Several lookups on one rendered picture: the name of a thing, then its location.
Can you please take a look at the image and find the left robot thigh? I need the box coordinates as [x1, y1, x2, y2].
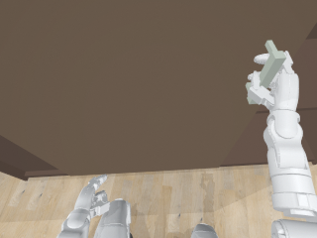
[93, 199, 132, 238]

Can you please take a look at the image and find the robot left forearm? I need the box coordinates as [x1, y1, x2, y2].
[56, 208, 91, 238]

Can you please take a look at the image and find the robot left hand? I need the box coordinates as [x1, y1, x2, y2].
[73, 174, 110, 219]

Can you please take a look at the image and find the wardrobe door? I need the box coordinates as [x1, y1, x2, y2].
[0, 0, 317, 177]
[0, 135, 58, 172]

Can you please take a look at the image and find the robot thigh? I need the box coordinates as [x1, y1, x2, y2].
[93, 199, 132, 238]
[190, 224, 219, 238]

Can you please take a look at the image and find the handle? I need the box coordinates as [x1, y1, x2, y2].
[246, 40, 286, 104]

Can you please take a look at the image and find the right robot thigh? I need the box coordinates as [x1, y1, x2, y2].
[190, 224, 219, 238]

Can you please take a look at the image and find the robot right upper arm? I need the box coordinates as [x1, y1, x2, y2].
[270, 218, 317, 238]

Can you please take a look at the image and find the robot right hand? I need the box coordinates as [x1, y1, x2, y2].
[248, 51, 299, 113]

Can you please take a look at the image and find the robot right forearm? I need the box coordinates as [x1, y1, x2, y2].
[264, 109, 317, 223]

